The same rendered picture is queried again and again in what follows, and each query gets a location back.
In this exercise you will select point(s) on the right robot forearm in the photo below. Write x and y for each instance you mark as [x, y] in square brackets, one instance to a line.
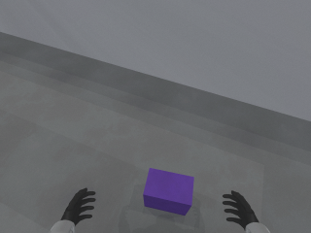
[256, 227]

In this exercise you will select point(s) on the robot left hand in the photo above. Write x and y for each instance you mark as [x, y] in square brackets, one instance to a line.
[75, 206]

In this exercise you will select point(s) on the robot right hand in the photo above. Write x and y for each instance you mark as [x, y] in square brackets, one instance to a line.
[244, 211]

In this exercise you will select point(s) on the carton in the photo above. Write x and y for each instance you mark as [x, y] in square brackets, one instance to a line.
[168, 191]

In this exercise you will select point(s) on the left robot forearm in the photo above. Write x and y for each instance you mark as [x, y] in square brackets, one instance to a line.
[64, 226]

